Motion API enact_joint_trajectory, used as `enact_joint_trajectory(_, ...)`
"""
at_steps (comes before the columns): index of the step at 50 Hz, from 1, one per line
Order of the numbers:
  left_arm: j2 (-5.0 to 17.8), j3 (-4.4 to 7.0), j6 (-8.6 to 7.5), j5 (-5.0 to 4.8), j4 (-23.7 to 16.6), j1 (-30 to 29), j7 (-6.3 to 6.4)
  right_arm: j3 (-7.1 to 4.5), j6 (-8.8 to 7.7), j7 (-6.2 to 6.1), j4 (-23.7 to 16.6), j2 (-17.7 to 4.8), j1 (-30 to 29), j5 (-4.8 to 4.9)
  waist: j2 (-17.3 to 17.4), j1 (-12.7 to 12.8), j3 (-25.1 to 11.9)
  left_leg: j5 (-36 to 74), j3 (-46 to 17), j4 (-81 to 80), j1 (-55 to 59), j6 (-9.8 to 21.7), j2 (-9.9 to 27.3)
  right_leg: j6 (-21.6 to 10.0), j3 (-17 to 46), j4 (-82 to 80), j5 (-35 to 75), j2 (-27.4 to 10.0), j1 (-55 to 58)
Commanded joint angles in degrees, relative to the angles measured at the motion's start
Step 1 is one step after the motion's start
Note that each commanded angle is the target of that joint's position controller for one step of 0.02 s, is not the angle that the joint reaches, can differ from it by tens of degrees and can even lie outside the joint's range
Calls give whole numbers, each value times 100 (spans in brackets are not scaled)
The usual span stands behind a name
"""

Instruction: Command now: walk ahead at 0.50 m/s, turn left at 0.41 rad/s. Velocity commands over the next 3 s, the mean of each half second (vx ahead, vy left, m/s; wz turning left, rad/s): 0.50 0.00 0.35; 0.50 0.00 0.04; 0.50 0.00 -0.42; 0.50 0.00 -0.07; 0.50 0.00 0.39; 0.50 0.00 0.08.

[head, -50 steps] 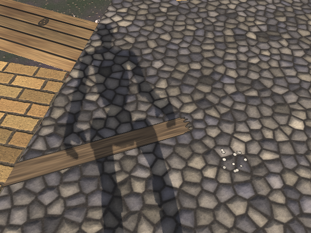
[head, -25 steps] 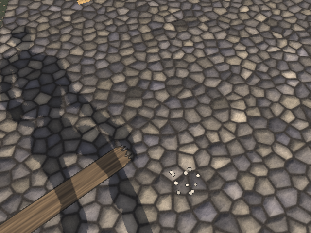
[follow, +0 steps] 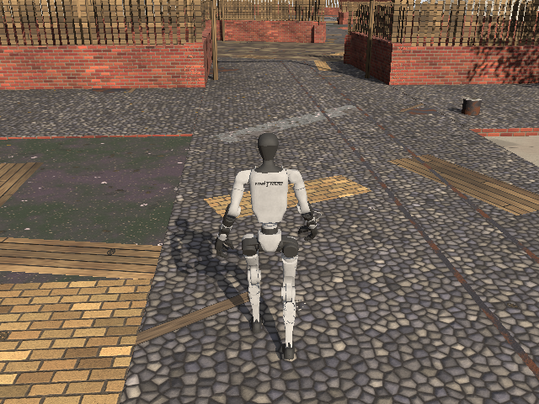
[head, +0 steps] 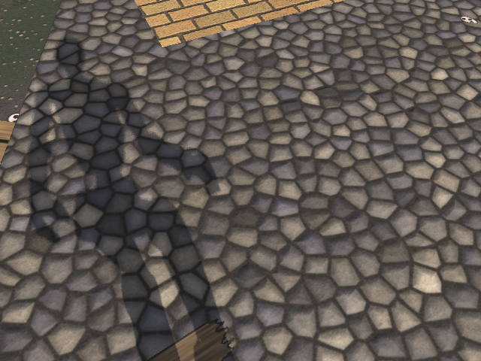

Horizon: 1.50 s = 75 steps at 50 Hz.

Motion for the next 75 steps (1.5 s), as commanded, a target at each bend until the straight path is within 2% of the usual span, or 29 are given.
enact_joint_trajectory(1,625,8,-422,-104,-697,82,-140,-348,4,-77,-50,-1090,1766,57,1108,-770,-1886,-1245,-4465,-1657,5016,1555,1972,26,955,3799,-320,75,-3997)
enact_joint_trajectory(2,674,-2,-506,-214,-849,-419,-181,-310,29,-109,-147,-934,1470,24,610,-747,-1205,-1183,-3702,-1713,4253,1325,1775,-52,834,3553,127,-183,-4112)
enact_joint_trajectory(3,630,-6,-541,-122,-917,-671,-164,-279,52,-115,-219,-869,1137,-9,38,-541,-653,-652,-3159,-1819,3333,1191,1570,-59,725,2986,456,-401,-3974)
enact_joint_trajectory(5,654,67,-450,48,-950,-624,-109,-210,67,-142,-382,-721,780,-73,128,-203,-381,325,-2644,-2054,2360,1120,1254,41,683,2290,790,-619,-3343)
enact_joint_trajectory(8,482,40,-303,87,-951,-502,-46,-250,52,-216,-378,-835,797,-36,279,-83,-305,1135,-2137,-2199,1807,1185,1046,307,515,1628,1086,-617,-3170)
enact_joint_trajectory(13,190,-72,-321,56,-1105,-1409,-64,-255,111,-344,-163,-873,1164,41,445,-456,-213,1056,-1488,-2108,1616,758,634,472,369,-381,2971,-376,-2807)
enact_joint_trajectory(18,287,-55,-445,-31,-1303,-2142,-216,-229,171,-353,101,-874,1662,39,495,-782,-34,833,-1935,-1761,2445,694,1016,241,376,-1264,3092,-243,-2879)
enact_joint_trajectory(21,421,5,-503,-41,-1324,-2015,-257,-255,241,-376,165,-942,1655,13,633,-637,-22,1493,-2223,-1403,3027,602,1259,-18,316,-1545,2362,-169,-2755)
enact_joint_trajectory(23,661,144,-536,-9,-1081,-1038,-214,-226,263,-373,106,-881,1421,8,643,-86,-580,2983,-1920,-451,2903,389,918,-354,176,-1822,2511,-84,-1254)
enact_joint_trajectory(24,937,226,-541,65,-953,-71,-174,-138,241,-362,-48,-704,1248,-60,363,377,-1388,2462,-1650,869,2114,196,628,-780,905,-1516,2834,-831,349)
enact_joint_trajectory(25,1391,376,-466,86,-755,716,-164,-12,147,-345,-29,-322,2011,3,-1044,338,-2251,74,-1020,3026,-21,-286,-268,-1753,3074,-1536,2189,-2025,2622)
enact_joint_trajectory(26,988,286,-421,-90,-607,910,-206,-4,77,-320,-13,-482,2011,30,-1487,381,-2172,-2590,-1188,3749,-1042,-348,-315,-1861,4338,-2237,1187,-2415,2741)
enact_joint_trajectory(27,687,190,-387,-143,-649,544,-183,-112,52,-292,-100,-869,1434,108,-866,423,-1195,-2250,-1229,4078,-1478,-329,41,-1590,3775,-2413,520,-2230,1973)
enact_joint_trajectory(29,464,78,-314,-43,-721,-106,-190,-109,36,-267,-287,-778,714,-6,-172,162,-162,-1452,-806,3493,-1354,-343,496,-1329,2646,-2806,1135,-1735,430)
enact_joint_trajectory(33,466,53,-372,-44,-642,-314,-223,-70,116,-259,-209,-425,953,-47,-526,-203,-91,-941,-560,2610,-713,-510,775,-1324,1640,-3250,2524,-1317,-501)
enact_joint_trajectory(39,776,123,-290,-134,-339,67,-146,44,27,-211,-466,-196,-179,-60,-355,149,27,890,-298,420,-368,-613,665,-1094,732,-3358,3062,-1042,-546)
enact_joint_trajectory(44,888,146,-162,-188,-45,518,-125,2,-35,-86,-731,-326,-839,18,-411,305,170,772,-311,-351,-356,-421,500,-967,916,-3043,2976,-1417,213)
enact_joint_trajectory(46,950,169,-93,-190,20,532,-95,-47,-66,-60,-746,-442,-725,3,-461,154,108,363,-283,-563,-1,-278,416,-857,1025,-2719,3410,-1517,437)
enact_joint_trajectory(48,894,125,-48,-170,5,400,-72,-245,-92,-121,-447,-799,433,-47,-369,-503,-587,381,-132,-825,1807,-23,258,-617,781,-1400,4537,-1121,97)
enact_joint_trajectory(49,583,-7,-73,-43,-169,322,-69,-375,-84,-194,-293,-1238,1496,-141,130,-937,-1480,675,-1104,-565,3558,351,1253,-387,533,262,3340,-759,-987)
enact_joint_trajectory(50,-69,-205,-178,-91,-240,1128,-90,-468,-22,-198,-175,-1641,1832,-160,1695,-642,-2299,-340,-3539,-1009,5421,1189,2609,-28,271,2242,-248,112,-3164)
enact_joint_trajectory(51,512,-67,-239,-211,-116,878,-103,-339,9,-203,-178,-1083,1939,-105,1223,-890,-2212,-1198,-4051,-1444,5205,1124,2542,-22,938,2984,-708,-68,-3753)
enact_joint_trajectory(52,799,37,-256,-308,-274,357,-111,-260,8,-224,-174,-878,1595,-83,902,-858,-1323,-1143,-3177,-1579,4498,866,2370,-41,884,3140,-237,-301,-4082)
enact_joint_trajectory(54,678,56,-203,-197,-363,-73,-78,-166,-21,-204,-180,-580,892,-119,536,-518,-522,-383,-2065,-1952,3114,667,1934,19,706,2677,558,-686,-3763)
enact_joint_trajectory(56,469,66,-47,-210,-292,155,-77,-149,-109,-182,-127,-431,601,-161,688,-222,-311,11,-1406,-2361,2378,610,1725,65,720,2448,920,-852,-3199)
enact_joint_trajectory(61,237,62,116,-161,-465,-223,-76,-256,-200,-249,162,-627,596,-177,375,-136,27,968,-344,-2715,2243,635,1720,186,811,1670,1888,-894,-3583)
enact_joint_trajectory(70,122,-15,68,-156,-1089,-1667,-381,-389,51,-353,562,-1018,1092,-7,245,-601,456,1381,705,-2471,3300,327,1875,-148,58,-435,2468,-712,-3590)
enact_joint_trajectory(73,340,104,104,-137,-1191,-1414,-428,-455,172,-393,569,-1239,978,67,491,-293,118,3700,956,-1509,3631,135,1898,-459,-398,-544,1604,-275,-2844)
enact_joint_trajectory(75,816,398,132,-160,-832,72,-357,-431,249,-436,523,-1225,830,95,391,543,-694,4390,1220,546,3045,-145,1565,-819,-566,-1004,1792,252,-742)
